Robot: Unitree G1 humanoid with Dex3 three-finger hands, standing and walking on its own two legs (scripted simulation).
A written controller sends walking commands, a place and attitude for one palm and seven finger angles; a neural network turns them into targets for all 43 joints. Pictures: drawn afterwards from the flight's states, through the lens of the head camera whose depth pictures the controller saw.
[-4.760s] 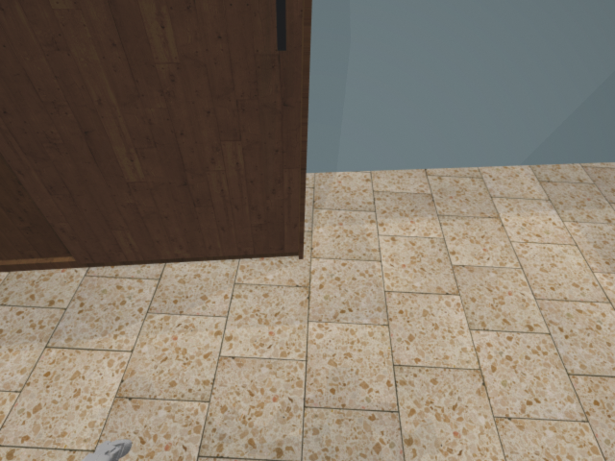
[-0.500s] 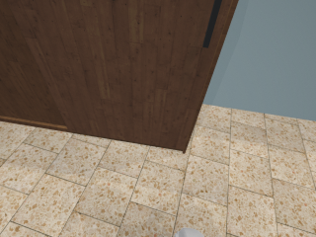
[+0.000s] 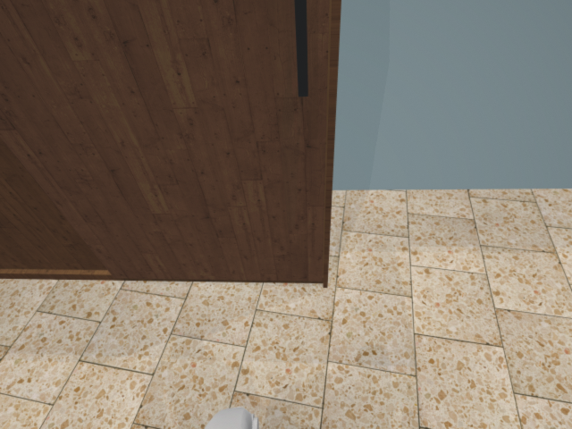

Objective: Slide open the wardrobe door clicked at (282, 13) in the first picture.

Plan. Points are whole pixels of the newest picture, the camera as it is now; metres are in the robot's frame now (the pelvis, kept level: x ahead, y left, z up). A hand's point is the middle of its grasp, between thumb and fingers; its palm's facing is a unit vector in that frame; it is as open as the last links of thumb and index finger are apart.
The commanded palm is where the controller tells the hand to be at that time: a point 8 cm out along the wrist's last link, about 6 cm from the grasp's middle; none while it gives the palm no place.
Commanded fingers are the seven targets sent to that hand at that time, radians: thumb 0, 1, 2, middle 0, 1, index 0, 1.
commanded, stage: take the last steps up to it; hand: right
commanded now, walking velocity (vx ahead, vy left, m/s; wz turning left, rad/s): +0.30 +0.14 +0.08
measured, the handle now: (301, 12) +0.75 +0.00 +0.25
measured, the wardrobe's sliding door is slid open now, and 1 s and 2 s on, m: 0.00 0.00 0.00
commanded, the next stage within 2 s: come to a stop and stand still in 0.58 s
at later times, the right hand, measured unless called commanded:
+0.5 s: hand (353, 379) +0.25 -0.09 -0.18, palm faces +0.02 +0.98 -0.21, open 7.2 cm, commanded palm none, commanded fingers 0.00 -0.90 -0.90 0.20 0.30 0.20 0.30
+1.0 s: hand (338, 377) +0.25 -0.06 -0.19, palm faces +0.08 +0.97 -0.22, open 7.4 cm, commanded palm none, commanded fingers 0.00 -0.90 -0.90 0.20 0.30 0.20 0.30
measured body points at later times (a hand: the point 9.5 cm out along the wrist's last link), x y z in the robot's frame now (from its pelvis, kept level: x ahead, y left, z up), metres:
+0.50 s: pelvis +0.17 +0.09 -0.01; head +0.18 +0.10 +0.44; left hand +0.15 +0.32 -0.17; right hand +0.24 -0.14 -0.16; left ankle +0.21 +0.18 -0.75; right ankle +0.15 -0.03 -0.67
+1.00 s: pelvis +0.26 +0.11 -0.02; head +0.28 +0.12 +0.43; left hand +0.36 +0.33 -0.17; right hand +0.25 -0.11 -0.17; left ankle +0.28 +0.23 -0.75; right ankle +0.30 -0.01 -0.75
